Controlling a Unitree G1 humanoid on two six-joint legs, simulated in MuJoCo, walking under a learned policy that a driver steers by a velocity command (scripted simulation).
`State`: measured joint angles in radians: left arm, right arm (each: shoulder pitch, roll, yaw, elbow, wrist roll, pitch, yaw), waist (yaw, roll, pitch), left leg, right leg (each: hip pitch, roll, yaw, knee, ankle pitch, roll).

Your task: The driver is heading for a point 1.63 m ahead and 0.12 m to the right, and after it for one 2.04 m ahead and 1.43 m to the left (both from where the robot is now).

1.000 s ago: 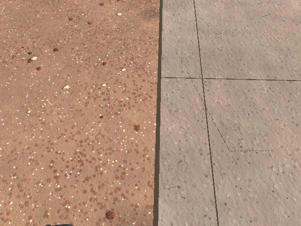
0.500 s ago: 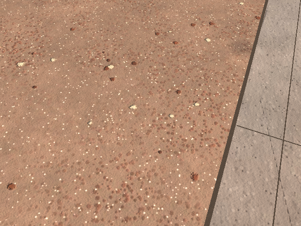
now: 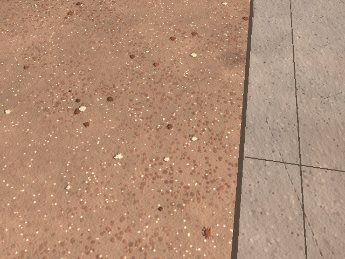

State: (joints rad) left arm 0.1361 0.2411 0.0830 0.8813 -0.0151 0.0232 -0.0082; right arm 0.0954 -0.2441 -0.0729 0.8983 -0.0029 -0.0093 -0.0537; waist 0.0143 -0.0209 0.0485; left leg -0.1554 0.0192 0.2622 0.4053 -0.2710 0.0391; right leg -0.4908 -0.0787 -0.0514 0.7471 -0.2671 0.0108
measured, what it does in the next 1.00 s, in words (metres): walks ahead: right foot, then left foot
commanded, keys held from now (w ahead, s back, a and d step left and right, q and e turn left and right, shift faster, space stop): e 0.18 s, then no key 0.56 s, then w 0.26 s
